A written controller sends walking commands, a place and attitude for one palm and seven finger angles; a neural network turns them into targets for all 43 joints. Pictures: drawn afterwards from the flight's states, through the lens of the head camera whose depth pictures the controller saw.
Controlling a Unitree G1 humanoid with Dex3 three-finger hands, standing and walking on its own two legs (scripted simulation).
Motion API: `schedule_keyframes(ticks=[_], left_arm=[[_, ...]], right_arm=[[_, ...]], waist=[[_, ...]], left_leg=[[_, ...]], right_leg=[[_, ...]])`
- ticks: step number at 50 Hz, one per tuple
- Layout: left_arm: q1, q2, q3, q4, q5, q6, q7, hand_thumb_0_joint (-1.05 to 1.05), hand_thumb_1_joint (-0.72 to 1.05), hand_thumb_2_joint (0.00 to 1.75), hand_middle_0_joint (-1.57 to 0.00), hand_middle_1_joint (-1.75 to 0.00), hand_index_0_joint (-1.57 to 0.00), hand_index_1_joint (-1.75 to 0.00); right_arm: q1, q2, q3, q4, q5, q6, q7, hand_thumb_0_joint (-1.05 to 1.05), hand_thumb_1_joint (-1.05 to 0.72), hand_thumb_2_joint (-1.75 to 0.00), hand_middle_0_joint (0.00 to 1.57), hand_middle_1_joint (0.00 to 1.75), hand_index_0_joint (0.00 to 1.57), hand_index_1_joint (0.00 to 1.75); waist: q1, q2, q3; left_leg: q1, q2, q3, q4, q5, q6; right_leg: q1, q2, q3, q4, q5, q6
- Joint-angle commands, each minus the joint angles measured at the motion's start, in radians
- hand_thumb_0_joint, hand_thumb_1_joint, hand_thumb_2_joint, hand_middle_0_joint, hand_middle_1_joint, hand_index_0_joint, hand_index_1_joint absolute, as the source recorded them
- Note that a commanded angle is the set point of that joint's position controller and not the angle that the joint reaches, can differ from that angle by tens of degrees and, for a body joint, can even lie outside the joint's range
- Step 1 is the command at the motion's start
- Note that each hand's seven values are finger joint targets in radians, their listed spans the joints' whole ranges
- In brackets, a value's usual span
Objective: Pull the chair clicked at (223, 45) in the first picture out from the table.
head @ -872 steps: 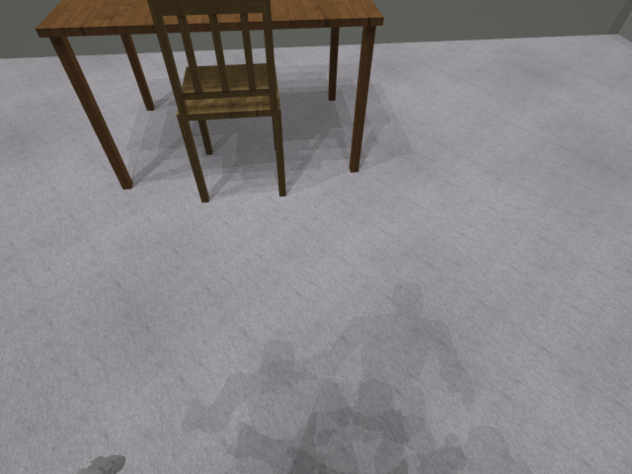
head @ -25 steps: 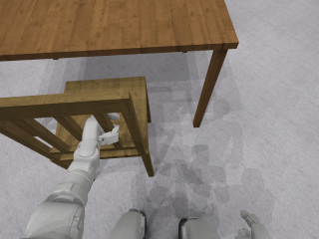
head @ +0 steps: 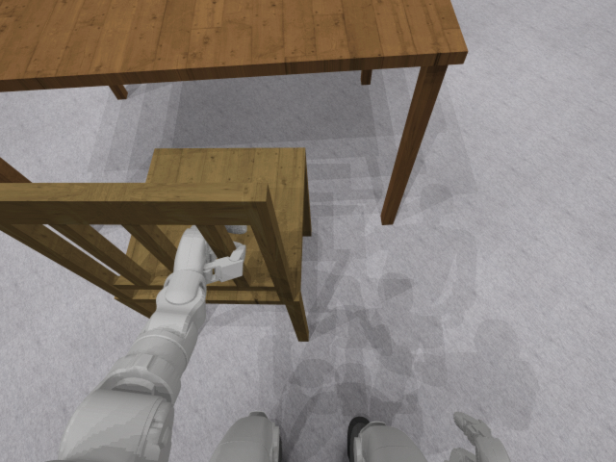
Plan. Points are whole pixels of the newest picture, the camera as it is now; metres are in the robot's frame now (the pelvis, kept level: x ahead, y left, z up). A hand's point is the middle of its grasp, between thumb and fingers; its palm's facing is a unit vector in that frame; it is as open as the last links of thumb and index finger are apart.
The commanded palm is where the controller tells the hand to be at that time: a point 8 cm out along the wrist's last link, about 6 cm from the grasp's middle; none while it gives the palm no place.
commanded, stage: step backward, pulling the chair out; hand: left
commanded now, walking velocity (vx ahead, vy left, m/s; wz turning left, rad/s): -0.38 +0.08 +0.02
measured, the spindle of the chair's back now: (168, 254) +0.40 +0.24 -0.10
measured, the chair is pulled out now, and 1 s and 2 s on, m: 0.25 0.44 0.59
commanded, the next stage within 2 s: stop walking, hand still on the chair in 1.18 s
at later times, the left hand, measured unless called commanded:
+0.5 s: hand (231, 322) +0.28 +0.12 -0.06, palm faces -0.06 -0.98 -0.17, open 5.8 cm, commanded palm +0.28 +0.17 -0.06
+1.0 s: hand (218, 411) +0.18 +0.12 -0.06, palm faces -0.10 -0.98 -0.15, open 5.8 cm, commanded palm +0.18 +0.18 -0.06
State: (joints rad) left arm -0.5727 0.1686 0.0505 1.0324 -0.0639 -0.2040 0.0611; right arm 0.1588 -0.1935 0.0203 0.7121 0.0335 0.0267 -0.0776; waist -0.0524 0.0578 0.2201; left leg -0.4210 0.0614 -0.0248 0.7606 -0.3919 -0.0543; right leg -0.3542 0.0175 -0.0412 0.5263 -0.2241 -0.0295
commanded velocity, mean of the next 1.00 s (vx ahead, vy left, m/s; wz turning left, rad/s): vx -0.37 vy -0.08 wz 0.02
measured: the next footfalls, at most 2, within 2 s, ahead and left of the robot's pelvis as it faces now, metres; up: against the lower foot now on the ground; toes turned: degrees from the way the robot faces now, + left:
left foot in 0.18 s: -0.02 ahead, +0.18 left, +0.00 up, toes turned +3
right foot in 0.40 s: -0.02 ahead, -0.09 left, +0.00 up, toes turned -2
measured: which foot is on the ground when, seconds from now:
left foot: up 0.00-0.16, down 0.18-0.44, up 0.46-0.70, down 0.72-0.98, up 1.00-1.00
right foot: down 0.00-0.24, up 0.26-0.38, down 0.40-0.78, up 0.80-0.94, down 0.96-1.00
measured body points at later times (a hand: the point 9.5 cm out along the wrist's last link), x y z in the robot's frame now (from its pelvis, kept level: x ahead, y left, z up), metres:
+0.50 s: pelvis -0.09 +0.01 +0.00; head +0.02 -0.02 +0.44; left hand +0.28 +0.17 -0.05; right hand +0.00 -0.22 -0.15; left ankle -0.09 +0.17 -0.71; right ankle -0.06 -0.09 -0.73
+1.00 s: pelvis -0.19 +0.03 +0.00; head -0.09 +0.00 +0.44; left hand +0.18 +0.18 -0.05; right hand -0.11 -0.20 -0.15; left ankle -0.18 +0.19 -0.73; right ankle -0.17 -0.08 -0.73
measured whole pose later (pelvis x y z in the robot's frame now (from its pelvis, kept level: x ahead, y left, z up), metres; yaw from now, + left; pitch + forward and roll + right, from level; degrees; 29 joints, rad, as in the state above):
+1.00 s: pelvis -0.19 +0.03 +0.00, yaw -1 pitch +1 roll -1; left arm -0.56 0.13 0.00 1.07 -0.06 -0.21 0.03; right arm 0.21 -0.19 0.01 0.74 0.02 0.02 -0.06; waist -0.04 0.07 0.20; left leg -0.31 0.11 0.01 0.58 -0.28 -0.06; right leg -0.30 0.04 -0.04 0.49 -0.21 -0.02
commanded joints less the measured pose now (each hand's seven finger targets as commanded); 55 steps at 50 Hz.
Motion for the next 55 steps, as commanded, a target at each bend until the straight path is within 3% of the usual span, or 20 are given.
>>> schedule_keyframes(ticks=[1, 7, 9, 10, 13, 16, 20, 22, 24, 30, 34, 36, 37, 39, 43, 47, 48, 50, 53, 55], left_arm=[[-0.270, 0.165, 0.015, -0.165, 0.041, -0.024, 0.027, 0.00, 0.90, 0.90, -0.50, -1.45, -0.50, -1.45], [-0.240, 0.122, -0.038, -0.204, 0.026, 0.001, 0.033, 0.00, 0.90, 0.90, -0.50, -1.45, -0.50, -1.45], [-0.258, 0.090, -0.069, -0.241, 0.017, 0.000, 0.025, 0.00, 0.90, 0.90, -0.50, -1.45, -0.50, -1.45], [-0.274, 0.055, -0.100, -0.239, 0.018, -0.005, 0.013, 0.00, 0.90, 0.90, -0.50, -1.45, -0.50, -1.45], [-0.338, 0.048, -0.091, -0.316, 0.038, -0.025, 0.005, 0.00, 0.90, 0.90, -0.50, -1.45, -0.50, -1.45], [-0.300, 0.035, -0.077, -0.245, 0.044, -0.035, 0.011, 0.00, 0.90, 0.90, -0.50, -1.45, -0.50, -1.45], [-0.319, 0.079, -0.063, -0.203, 0.063, -0.060, 0.005, 0.00, 0.90, 0.90, -0.50, -1.45, -0.50, -1.45], [-0.311, 0.174, -0.005, -0.165, 0.043, -0.066, 0.016, 0.00, 0.90, 0.90, -0.50, -1.45, -0.50, -1.45], [-0.251, 0.161, -0.008, -0.106, 0.040, -0.037, 0.012, 0.00, 0.90, 0.90, -0.50, -1.45, -0.50, -1.45], [-0.231, 0.132, -0.004, -0.116, 0.037, -0.017, 0.034, 0.00, 0.90, 0.90, -0.50, -1.45, -0.50, -1.45], [-0.215, 0.089, -0.061, -0.166, 0.023, -0.004, 0.027, 0.00, 0.90, 0.90, -0.50, -1.45, -0.50, -1.45], [-0.253, 0.048, -0.102, -0.231, 0.022, -0.009, 0.014, 0.00, 0.90, 0.90, -0.50, -1.45, -0.50, -1.45], [-0.270, 0.012, -0.124, -0.232, 0.024, -0.009, 0.003, 0.00, 0.90, 0.90, -0.50, -1.45, -0.50, -1.45], [-0.359, 0.006, -0.126, -0.301, 0.034, -0.021, -0.004, 0.00, 0.90, 0.90, -0.50, -1.45, -0.50, -1.45], [-0.325, 0.035, -0.070, -0.197, 0.043, -0.036, 0.004, 0.00, 0.90, 0.90, -0.50, -1.45, -0.50, -1.45], [-0.343, 0.049, -0.070, -0.151, 0.061, -0.066, 0.000, 0.00, 0.90, 0.90, -0.50, -1.45, -0.50, -1.45], [-0.334, 0.090, -0.050, -0.137, 0.063, -0.070, -0.003, 0.00, 0.90, 0.90, -0.50, -1.45, -0.50, -1.45], [-0.294, 0.156, -0.010, -0.095, 0.035, -0.063, 0.005, 0.00, 0.90, 0.90, -0.50, -1.45, -0.50, -1.45], [-0.263, 0.118, -0.024, -0.073, 0.038, -0.027, 0.007, 0.00, 0.90, 0.90, -0.50, -1.45, -0.50, -1.45], [-0.245, 0.127, 0.000, -0.069, 0.035, -0.023, 0.019, 0.00, 0.90, 0.90, -0.50, -1.45, -0.50, -1.45]], right_arm=[[0.034, -0.139, -0.045, -0.080, -0.002, -0.043, -0.040, 0.00, -0.90, -0.90, 0.20, 0.30, 0.20, 0.30], [0.062, -0.169, -0.048, -0.065, 0.002, -0.009, -0.072, 0.00, -0.90, -0.90, 0.20, 0.30, 0.20, 0.30], [0.070, -0.210, -0.072, -0.096, 0.004, 0.008, -0.072, 0.00, -0.90, -0.90, 0.20, 0.30, 0.20, 0.30], [0.085, -0.208, -0.083, -0.094, 0.011, 0.016, -0.055, 0.00, -0.90, -0.90, 0.20, 0.30, 0.20, 0.30], [0.051, -0.162, -0.068, -0.127, -0.030, 0.015, -0.040, 0.00, -0.90, -0.90, 0.20, 0.30, 0.20, 0.30], [0.112, -0.168, -0.084, -0.100, -0.022, -0.001, -0.005, 0.00, -0.90, -0.90, 0.20, 0.30, 0.20, 0.30], [0.117, -0.161, -0.076, -0.074, -0.014, -0.021, 0.005, 0.00, -0.90, -0.90, 0.20, 0.30, 0.20, 0.30], [0.116, -0.160, -0.091, -0.068, 0.013, -0.030, -0.023, 0.00, -0.90, -0.90, 0.20, 0.30, 0.20, 0.30], [0.056, -0.157, -0.073, -0.069, 0.006, -0.053, -0.031, 0.00, -0.90, -0.90, 0.20, 0.30, 0.20, 0.30], [0.057, -0.151, -0.048, -0.050, 0.003, -0.041, -0.051, 0.00, -0.90, -0.90, 0.20, 0.30, 0.20, 0.30], [0.093, -0.180, -0.056, -0.054, 0.005, -0.012, -0.071, 0.00, -0.90, -0.90, 0.20, 0.30, 0.20, 0.30], [0.096, -0.218, -0.083, -0.094, 0.006, 0.006, -0.064, 0.00, -0.90, -0.90, 0.20, 0.30, 0.20, 0.30], [0.117, -0.208, -0.087, -0.091, 0.012, 0.011, -0.047, 0.00, -0.90, -0.90, 0.20, 0.30, 0.20, 0.30], [0.055, -0.162, -0.062, -0.128, -0.034, 0.006, -0.037, 0.00, -0.90, -0.90, 0.20, 0.30, 0.20, 0.30], [0.135, -0.172, -0.084, -0.081, -0.023, -0.014, 0.004, 0.00, -0.90, -0.90, 0.20, 0.30, 0.20, 0.30], [0.130, -0.164, -0.078, -0.047, -0.018, -0.034, 0.008, 0.00, -0.90, -0.90, 0.20, 0.30, 0.20, 0.30], [0.122, -0.169, -0.076, -0.040, -0.015, -0.040, 0.000, 0.00, -0.90, -0.90, 0.20, 0.30, 0.20, 0.30], [0.123, -0.169, -0.097, -0.039, 0.013, -0.053, -0.025, 0.00, -0.90, -0.90, 0.20, 0.30, 0.20, 0.30], [0.059, -0.153, -0.066, -0.038, -0.003, -0.070, -0.036, 0.00, -0.90, -0.90, 0.20, 0.30, 0.20, 0.30], [0.061, -0.142, -0.054, -0.047, 0.002, -0.065, -0.040, 0.00, -0.90, -0.90, 0.20, 0.30, 0.20, 0.30]], waist=[[0.035, -0.135, -0.578], [0.013, -0.204, -0.592], [0.011, -0.062, -0.574], [0.011, -0.050, -0.559], [0.000, 0.259, -0.528], [-0.005, 0.164, -0.514], [-0.007, 0.102, -0.530], [0.000, -0.253, -0.596], [0.043, -0.189, -0.579], [0.038, -0.193, -0.600], [0.012, -0.188, -0.618], [0.008, -0.012, -0.589], [0.000, -0.024, -0.599], [-0.010, 0.292, -0.516], [-0.008, 0.091, -0.500], [-0.010, 0.132, -0.501], [-0.005, 0.067, -0.489], [0.016, -0.288, -0.566], [0.037, -0.115, -0.562], [0.038, -0.160, -0.575]], left_leg=[[-0.023, -0.017, -0.086, 0.187, -0.161, -0.004], [0.195, 0.011, 0.014, -0.278, 0.193, 0.005], [0.308, 0.146, -0.076, -0.337, 0.631, 0.076], [0.323, 0.173, -0.035, -0.335, 0.679, 0.088], [0.351, 0.251, -0.125, -0.358, 0.863, 0.161], [0.536, 0.252, -0.117, -0.243, 1.082, 0.171], [0.410, 0.162, -0.025, -0.122, 0.875, 0.085], [0.108, 0.002, 0.051, 0.061, 0.044, -0.003], [-0.009, -0.019, -0.079, 0.227, -0.170, 0.002], [0.043, -0.042, -0.028, -0.012, -0.104, -0.011], [0.227, 0.017, 0.028, -0.346, 0.200, 0.005], [0.372, 0.159, -0.043, -0.360, 0.705, 0.070], [0.410, 0.176, -0.013, -0.337, 0.776, 0.078], [0.375, 0.252, -0.128, -0.389, 0.891, 0.143], [0.602, 0.267, -0.125, -0.240, 1.159, 0.165], [0.433, 0.193, -0.049, -0.163, 0.898, 0.101], [0.317, 0.145, -0.011, -0.130, 0.726, 0.069], [0.095, -0.014, 0.021, 0.078, -0.061, -0.004], [0.016, -0.022, -0.086, 0.205, -0.153, 0.003], [0.030, -0.039, -0.050, 0.144, -0.140, -0.003]], right_leg=[[0.388, -0.399, 0.214, -0.040, 0.915, -0.138], [0.339, -0.274, 0.098, -0.009, 0.761, -0.037], [0.189, -0.121, 0.024, 0.034, 0.452, 0.048], [0.176, -0.083, 0.027, 0.047, 0.311, 0.054], [0.025, -0.045, 0.010, 0.260, -0.150, 0.043], [-0.038, -0.033, 0.031, 0.128, -0.125, 0.027], [0.168, -0.076, 0.060, -0.123, 0.385, 0.021], [0.418, -0.281, 0.220, -0.102, 0.961, -0.051], [0.389, -0.399, 0.257, -0.068, 0.978, -0.133], [0.433, -0.347, 0.181, -0.059, 0.922, -0.113], [0.367, -0.258, 0.100, -0.037, 0.745, -0.044], [0.188, -0.103, 0.029, 0.013, 0.465, 0.045], [0.164, -0.064, 0.023, 0.037, 0.325, 0.050], [0.004, -0.049, 0.008, 0.243, -0.125, 0.044], [-0.087, -0.030, 0.032, 0.128, -0.120, 0.024], [0.153, -0.054, 0.052, -0.117, 0.238, 0.021], [0.229, -0.096, 0.070, -0.132, 0.474, 0.016], [0.379, -0.307, 0.254, -0.129, 0.837, -0.080], [0.362, -0.381, 0.247, -0.090, 0.802, -0.159], [0.383, -0.353, 0.204, -0.079, 0.785, -0.134]])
